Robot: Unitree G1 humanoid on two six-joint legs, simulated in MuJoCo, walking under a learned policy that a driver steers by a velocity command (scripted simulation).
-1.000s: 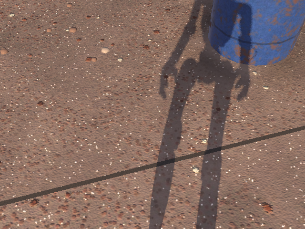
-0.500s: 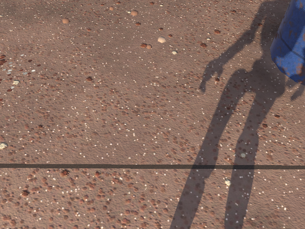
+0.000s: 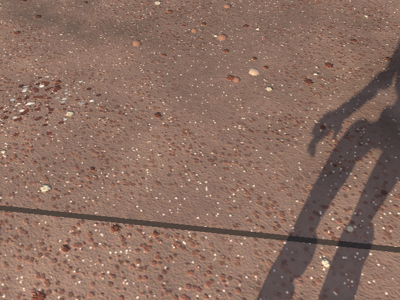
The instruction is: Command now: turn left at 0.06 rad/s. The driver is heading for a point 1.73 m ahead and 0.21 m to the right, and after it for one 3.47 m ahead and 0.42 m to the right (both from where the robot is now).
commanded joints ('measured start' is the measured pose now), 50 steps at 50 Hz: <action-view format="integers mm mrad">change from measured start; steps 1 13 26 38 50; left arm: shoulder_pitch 30 39 77 104 124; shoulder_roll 119 103 76 44 21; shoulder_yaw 28 24 5 -5 -7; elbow -13 143 250 294 313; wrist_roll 0 -1 -3 -3 -3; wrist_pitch -8 1 -1 -2 -3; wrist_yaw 2 0 7 14 19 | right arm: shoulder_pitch -34 25 75 126 163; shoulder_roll -102 -94 -59 -24 3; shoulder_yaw -9 14 32 40 40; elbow -27 112 194 233 249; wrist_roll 2 1 1 1 1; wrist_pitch -33 -48 -51 -52 -53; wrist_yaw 4 -10 -12 -16 -20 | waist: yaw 22 4 3 1 -1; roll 68 10 -2 -5 -7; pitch -44 15 17 23 27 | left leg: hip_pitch -21 -77 -90 -95 -93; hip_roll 156 116 105 100 99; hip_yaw -129 -106 -93 -83 -76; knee -55 -116 -114 -96 -82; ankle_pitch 261 83 71 92 111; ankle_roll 60 52 57 56 55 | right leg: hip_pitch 66 84 67 52 46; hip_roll -79 -100 -106 -107 -106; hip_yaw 95 105 106 104 103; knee -121 -139 -134 -122 -112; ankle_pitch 97 123 107 114 126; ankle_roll -10 0 2 0 -2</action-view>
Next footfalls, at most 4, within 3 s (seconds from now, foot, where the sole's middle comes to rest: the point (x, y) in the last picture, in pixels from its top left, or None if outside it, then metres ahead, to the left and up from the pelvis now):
2.70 left None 0.42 0.03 -0.78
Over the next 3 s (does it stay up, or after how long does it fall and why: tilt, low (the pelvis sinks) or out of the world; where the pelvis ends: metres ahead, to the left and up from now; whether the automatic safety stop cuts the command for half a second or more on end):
stays up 0.33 -0.01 0.00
